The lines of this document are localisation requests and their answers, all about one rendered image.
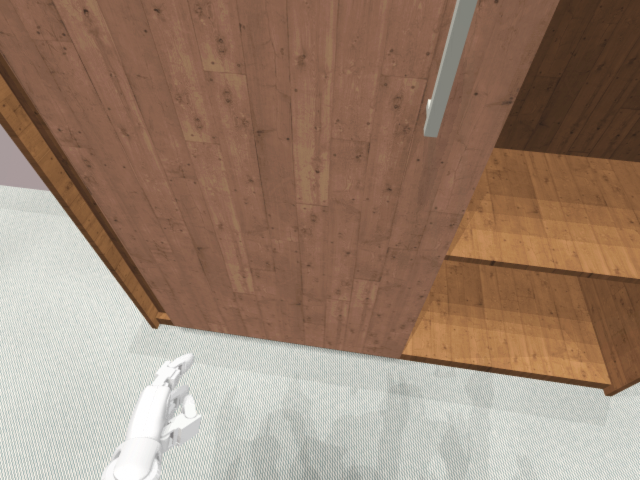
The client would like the handle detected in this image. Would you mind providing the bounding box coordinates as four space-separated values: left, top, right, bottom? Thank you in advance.
424 0 478 138

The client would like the left robot hand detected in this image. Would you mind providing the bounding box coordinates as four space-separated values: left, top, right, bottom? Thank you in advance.
125 353 201 454

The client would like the left robot forearm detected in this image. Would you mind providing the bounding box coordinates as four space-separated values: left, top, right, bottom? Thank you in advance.
101 437 162 480

